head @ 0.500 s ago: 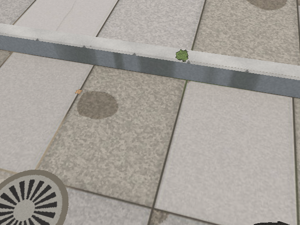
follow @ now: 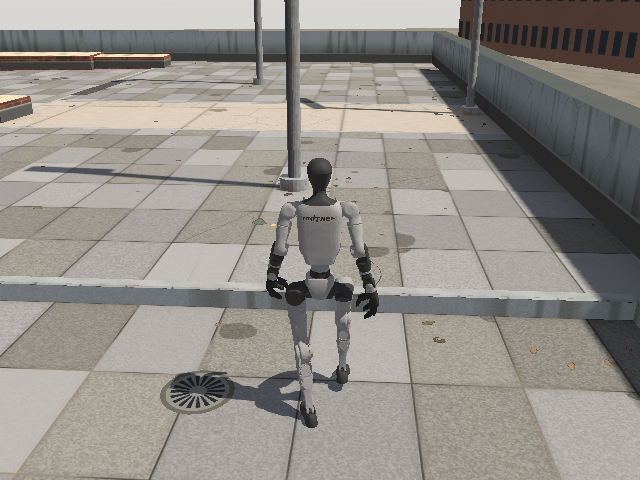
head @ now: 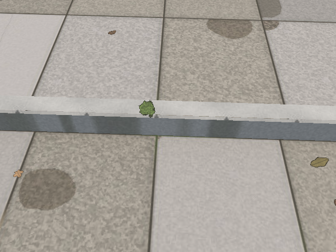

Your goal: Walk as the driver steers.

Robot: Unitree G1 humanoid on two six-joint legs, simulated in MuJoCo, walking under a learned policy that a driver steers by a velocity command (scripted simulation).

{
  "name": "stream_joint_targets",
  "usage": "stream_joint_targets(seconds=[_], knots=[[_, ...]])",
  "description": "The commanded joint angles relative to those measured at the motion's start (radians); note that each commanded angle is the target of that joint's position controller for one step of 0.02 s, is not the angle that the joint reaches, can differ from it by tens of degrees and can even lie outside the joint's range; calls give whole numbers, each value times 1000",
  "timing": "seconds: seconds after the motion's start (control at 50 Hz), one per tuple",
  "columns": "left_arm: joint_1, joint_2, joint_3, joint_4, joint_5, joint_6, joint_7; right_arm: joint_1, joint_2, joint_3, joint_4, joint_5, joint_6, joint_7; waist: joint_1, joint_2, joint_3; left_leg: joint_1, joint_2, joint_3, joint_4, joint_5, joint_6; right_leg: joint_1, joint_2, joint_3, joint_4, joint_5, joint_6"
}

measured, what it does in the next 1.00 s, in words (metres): walks ahead, turning right: right foot, then left foot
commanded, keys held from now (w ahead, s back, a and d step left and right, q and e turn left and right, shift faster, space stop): w+e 0.52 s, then w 0.48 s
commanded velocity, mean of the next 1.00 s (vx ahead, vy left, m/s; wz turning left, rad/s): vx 0.50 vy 0.00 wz -0.40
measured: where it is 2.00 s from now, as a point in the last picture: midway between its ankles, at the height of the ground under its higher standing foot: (208, 110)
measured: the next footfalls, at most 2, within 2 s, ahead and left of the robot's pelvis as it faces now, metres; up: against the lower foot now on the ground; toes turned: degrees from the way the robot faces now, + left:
right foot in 0.12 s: +0.23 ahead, -0.08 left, +0.00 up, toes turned -8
left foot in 0.64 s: +0.56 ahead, +0.01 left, +0.00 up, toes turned -22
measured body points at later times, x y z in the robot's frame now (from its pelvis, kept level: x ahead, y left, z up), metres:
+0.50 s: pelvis +0.28 -0.03 +0.01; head +0.31 -0.06 +0.45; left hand +0.34 +0.24 -0.12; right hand +0.40 -0.32 -0.10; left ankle +0.48 +0.09 -0.68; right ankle +0.19 -0.07 -0.74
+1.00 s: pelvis +0.55 -0.07 +0.01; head +0.58 -0.07 +0.46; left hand +0.79 +0.08 -0.11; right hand +0.41 -0.30 -0.12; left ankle +0.53 +0.03 -0.74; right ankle +0.60 -0.25 -0.69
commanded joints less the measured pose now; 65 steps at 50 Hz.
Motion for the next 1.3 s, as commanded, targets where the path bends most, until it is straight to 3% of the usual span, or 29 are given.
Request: stream_joint_targets(seconds=[0.02, 0.08, 0.12, 0.14, 0.16, 0.18, 0.22, 0.24, 0.28, 0.32, 0.52, 0.58, 0.62, 0.64, 0.66, 0.68, 0.7, 0.72, 0.76, 0.82, 0.88, 1.04, 1.1, 1.14, 1.16, 1.18, 1.2, 1.24, 1.3], knots=[[-109, 30, -4, -98, 3, -15, -5, 46, -136, -20, -19, -3, -2, -18, -4, 91, 50, -10, 303, -23, 38, 849, 26, 46, 52, -79, -98, -39, -37], [25, 70, 14, -68, 8, -12, 6, 21, -184, -30, -21, -12, 17, -33, 70, 136, -46, 47, 328, 12, 298, 1217, 15, 218, 142, -118, -116, -204, -106], [267, 137, 50, 2, 20, -24, 19, -15, -206, -37, -45, -11, 30, -27, 188, 103, -173, -110, 311, 25, 703, 977, 12, 545, 153, -40, -249, -222, -176], [337, 247, 85, 11, 25, -19, 37, 5, -137, -23, -91, -1, 22, -13, 183, -60, -263, -415, 216, 35, 1058, 379, -21, 811, -96, 300, -260, -269, -271], [292, 300, 99, -8, 1, -11, 34, -13, -123, -26, -154, 7, 13, 3, 130, -172, -334, -753, 12, -130, 1328, -249, -54, 979, -284, 814, -392, -169, -421], [264, 263, 94, -2, -24, -5, 38, -115, -151, -27, -172, -7, 1, 8, 142, -11, -224, -857, 97, -263, 1307, -139, -41, 907, -251, 688, -435, -178, -382], [168, 168, 71, -7, -21, -9, 46, -121, -144, -25, -176, 1, -12, 11, 56, 87, -39, -793, 167, -245, 1127, -24, -49, 639, -177, 490, -490, -51, -291], [139, 144, 63, -10, -26, -16, 51, -114, -138, -24, -177, -17, 5, 10, 24, 90, -16, -736, 183, -246, 1068, -19, -66, 555, -127, 421, -502, 29, -264], [136, 140, 57, -13, -30, -37, 50, -89, -118, -20, -179, -37, 43, 17, -2, 55, -38, -664, 190, -231, 996, -10, -97, 487, -74, 348, -513, 133, -249], [165, 172, 65, -6, -29, -49, 48, -124, -108, -17, -202, -36, 61, 22, -2, 36, -38, -674, 190, -209, 915, 39, -120, 458, -41, 313, -524, 167, -239], [335, 198, 74, 5, -15, -39, 58, -470, -120, -3, -337, -16, 50, 33, 131, -38, -17, -766, 124, -205, 481, 265, -121, 648, -33, 390, -451, 213, -168], [291, 207, 74, -7, -10, -46, 68, -401, -144, -8, -326, -12, 34, 34, 85, -55, -24, -589, 105, -211, 359, 233, -77, 638, -63, 403, -414, 260, -124], [263, 215, 72, -2, -11, -55, 63, -205, -183, -28, -263, -13, 20, 20, -5, -28, -102, -338, 60, -186, 290, 182, -33, 623, -27, 365, -223, 458, -87], [265, 195, 65, 0, -15, -62, 55, -73, -215, -40, -232, -23, 6, 8, -66, 15, -185, -146, 122, -236, 265, 169, 0, 546, 33, 316, -26, 375, -67], [317, 108, 41, -30, -35, -68, 50, 54, -295, -56, -233, -47, 2, -7, -81, 156, -325, 85, 376, -562, 234, -15, 68, 362, 116, 234, 270, 15, -37], [440, 95, 38, -22, -41, -62, 48, 30, -347, -77, -205, -44, 17, 3, -1, 358, -343, 148, 516, -975, 86, -65, 171, 135, 225, 172, 449, -545, -19], [375, 154, 42, 6, -8, -49, 56, -56, -241, -60, -221, -21, 25, 12, 18, 158, -186, 12, 476, -920, 65, -224, 157, 65, 142, 207, 505, -457, -31], [281, 155, 41, -7, -2, -49, 45, -123, -172, -45, -230, -8, 24, 18, 17, 65, -80, -118, 420, -754, 49, -186, 137, 76, 112, 198, 470, -371, -27], [216, 137, 36, -23, 7, -44, 32, -135, -136, -32, -207, -11, 15, 17, 33, 93, -27, -214, 333, -551, 18, 62, 101, 107, 66, 175, 392, -318, -16], [214, 110, 25, -19, 15, -28, 21, -73, -133, -31, -156, 3, -11, 25, 49, 127, -49, -218, 299, -433, 5, 318, 109, 120, 57, 145, 358, -293, 5], [111, 95, 13, -49, 20, -28, 14, -32, -143, -35, -124, 10, -16, 26, 39, 120, -24, -196, 292, -371, -41, 358, 127, 32, 14, 96, 281, -219, 31], [-161, 56, -22, -122, 3, -43, 17, 82, -157, -36, -44, 7, -8, 21, -23, 119, 4, -153, 264, -271, 1, 566, 90, 138, 29, -7, -117, -68, 40], [-128, 77, -14, -115, 4, -56, 33, 70, -163, -36, -30, 4, 3, 13, 11, 117, -15, -107, 283, -310, 116, 737, 79, 232, 63, 1, -195, -138, 11], [82, 118, 5, -45, 19, -79, 52, 48, -162, -33, -31, 16, 8, 11, 104, 70, -128, -157, 226, -288, 360, 779, 47, 521, 74, 7, -315, -85, -26], [223, 185, 23, -24, 42, -91, 67, 24, -130, -21, -67, 23, 3, 11, 163, -1, -240, -324, 176, -263, 581, 509, 24, 755, -110, 182, -321, -72, -65], [264, 283, 50, -20, 47, -78, 67, 151, -8, 6, -84, 52, 9, 6, 117, -223, -355, -630, 30, -163, 876, -162, -12, 989, -393, 538, -364, -5, -182], [256, 230, 49, -18, 8, -61, 57, 124, -137, -29, -54, 19, 31, -7, 123, -83, -316, -676, 62, -234, 982, -219, 0, 883, -372, 589, -410, -135, -187], [100, 107, 16, -42, -2, -63, 51, 33, -102, -31, -63, 4, 42, 9, 64, -42, -91, -690, 137, -251, 963, -85, -2, 640, -271, 364, -512, -214, -138], [84, 79, 10, -25, -3, -86, 62, 12, -75, -36, -63, -18, 70, 30, 17, -64, -44, -627, 159, -231, 949, 7, -25, 511, -198, 175, -576, -67, -93]])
